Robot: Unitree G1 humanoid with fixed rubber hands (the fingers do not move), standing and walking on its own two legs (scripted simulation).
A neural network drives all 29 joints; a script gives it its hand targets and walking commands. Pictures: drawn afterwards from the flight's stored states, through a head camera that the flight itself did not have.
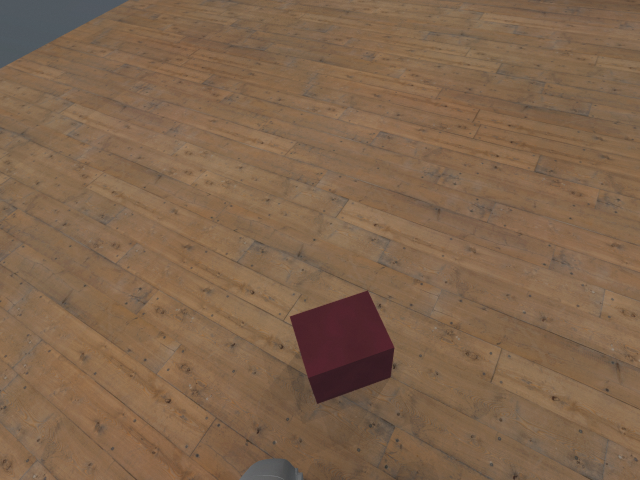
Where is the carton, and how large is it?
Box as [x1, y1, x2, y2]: [290, 291, 393, 403]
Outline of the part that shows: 367,291 290,316 306,372 317,403 390,376 393,345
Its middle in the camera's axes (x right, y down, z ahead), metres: +0.07 +0.34 +1.18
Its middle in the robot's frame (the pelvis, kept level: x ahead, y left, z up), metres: +0.54 +0.04 -0.66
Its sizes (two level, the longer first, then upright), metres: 0.244 0.189 0.236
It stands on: the floor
